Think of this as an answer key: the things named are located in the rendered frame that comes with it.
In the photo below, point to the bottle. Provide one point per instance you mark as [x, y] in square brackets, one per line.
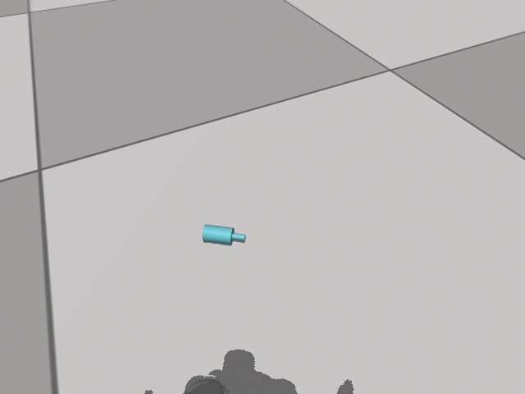
[221, 234]

